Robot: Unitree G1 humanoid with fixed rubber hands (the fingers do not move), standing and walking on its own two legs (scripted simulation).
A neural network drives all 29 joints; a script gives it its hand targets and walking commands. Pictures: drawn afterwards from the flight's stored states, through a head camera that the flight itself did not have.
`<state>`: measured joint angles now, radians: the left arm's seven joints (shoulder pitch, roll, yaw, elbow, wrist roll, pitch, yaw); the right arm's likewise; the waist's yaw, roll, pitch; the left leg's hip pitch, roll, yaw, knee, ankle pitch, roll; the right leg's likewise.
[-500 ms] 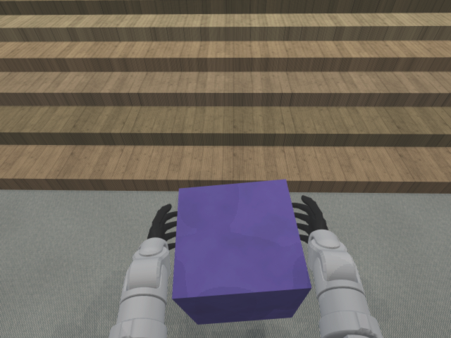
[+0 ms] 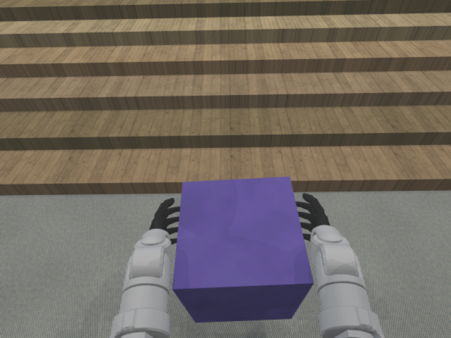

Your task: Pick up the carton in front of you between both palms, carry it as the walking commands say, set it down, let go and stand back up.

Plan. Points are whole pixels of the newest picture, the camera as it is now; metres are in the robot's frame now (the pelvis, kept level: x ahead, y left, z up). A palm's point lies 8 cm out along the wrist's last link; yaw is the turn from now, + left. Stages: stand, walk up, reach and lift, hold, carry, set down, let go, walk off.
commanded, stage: reach and lift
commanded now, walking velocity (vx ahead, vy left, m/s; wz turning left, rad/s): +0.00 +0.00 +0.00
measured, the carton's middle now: (239, 254) +0.29 +0.00 -0.05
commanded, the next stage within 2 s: hold in 0.58 s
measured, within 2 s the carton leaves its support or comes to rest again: neither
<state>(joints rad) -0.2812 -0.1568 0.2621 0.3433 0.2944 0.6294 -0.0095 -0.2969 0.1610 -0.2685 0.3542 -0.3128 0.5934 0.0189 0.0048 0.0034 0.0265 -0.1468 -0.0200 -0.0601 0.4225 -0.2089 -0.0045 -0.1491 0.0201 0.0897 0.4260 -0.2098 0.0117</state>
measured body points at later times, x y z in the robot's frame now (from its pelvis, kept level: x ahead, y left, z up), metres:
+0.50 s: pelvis +0.01 -0.01 +0.00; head -0.03 -0.01 +0.45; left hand +0.30 +0.15 +0.03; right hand +0.32 -0.15 +0.04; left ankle +0.02 +0.12 -0.74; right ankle +0.02 -0.13 -0.74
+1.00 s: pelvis -0.01 +0.00 +0.00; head -0.05 +0.00 +0.45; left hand +0.29 +0.15 +0.04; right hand +0.30 -0.15 +0.05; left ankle +0.02 +0.12 -0.74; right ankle +0.02 -0.13 -0.74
